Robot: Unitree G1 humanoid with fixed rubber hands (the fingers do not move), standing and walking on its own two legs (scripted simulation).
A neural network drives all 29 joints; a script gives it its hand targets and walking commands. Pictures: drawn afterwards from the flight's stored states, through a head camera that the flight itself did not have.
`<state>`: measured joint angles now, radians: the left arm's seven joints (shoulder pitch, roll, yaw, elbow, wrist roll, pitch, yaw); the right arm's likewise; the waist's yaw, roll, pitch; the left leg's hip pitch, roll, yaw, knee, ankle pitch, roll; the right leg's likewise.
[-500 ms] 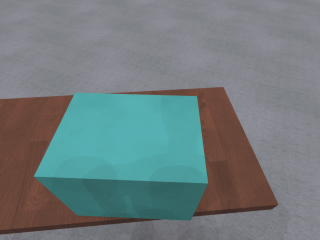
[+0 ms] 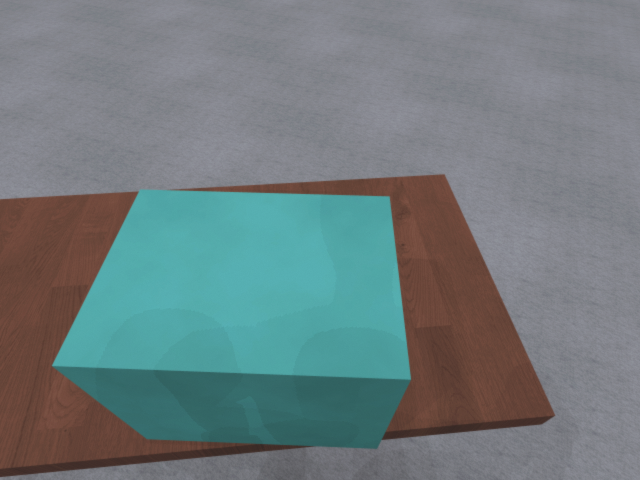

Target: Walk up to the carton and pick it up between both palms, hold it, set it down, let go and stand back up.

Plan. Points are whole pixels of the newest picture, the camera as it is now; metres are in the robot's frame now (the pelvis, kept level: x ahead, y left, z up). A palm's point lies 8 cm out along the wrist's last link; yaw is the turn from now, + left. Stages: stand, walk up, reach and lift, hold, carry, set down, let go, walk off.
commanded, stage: walk up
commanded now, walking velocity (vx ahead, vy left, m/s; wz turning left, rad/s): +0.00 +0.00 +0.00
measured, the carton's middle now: (262, 323) +0.30 +0.09 +0.02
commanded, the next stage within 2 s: none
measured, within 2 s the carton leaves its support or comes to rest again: neither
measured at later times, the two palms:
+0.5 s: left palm out of the picture -0.06 +0.32 -0.17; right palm out of the picture -0.04 -0.15 -0.14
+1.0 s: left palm out of the picture -0.09 +0.33 -0.14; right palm out of the picture -0.13 -0.08 -0.15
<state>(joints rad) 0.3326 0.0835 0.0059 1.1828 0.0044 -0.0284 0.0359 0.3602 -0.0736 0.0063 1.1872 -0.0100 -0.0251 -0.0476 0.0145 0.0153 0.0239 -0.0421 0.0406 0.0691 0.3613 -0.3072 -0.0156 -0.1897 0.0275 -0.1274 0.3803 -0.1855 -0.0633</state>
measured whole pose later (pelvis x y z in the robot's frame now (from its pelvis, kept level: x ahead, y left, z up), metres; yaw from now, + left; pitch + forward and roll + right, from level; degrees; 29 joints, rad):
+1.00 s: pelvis -0.08 +0.11 +0.00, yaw -1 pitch +0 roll +0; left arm 0.27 0.14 -0.01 1.17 0.00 0.00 0.04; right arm 0.38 -0.09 0.03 1.12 0.00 -0.04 -0.04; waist -0.02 0.03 0.02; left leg -0.14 -0.05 0.08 0.37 -0.24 0.07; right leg -0.12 -0.01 -0.05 0.38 -0.26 -0.01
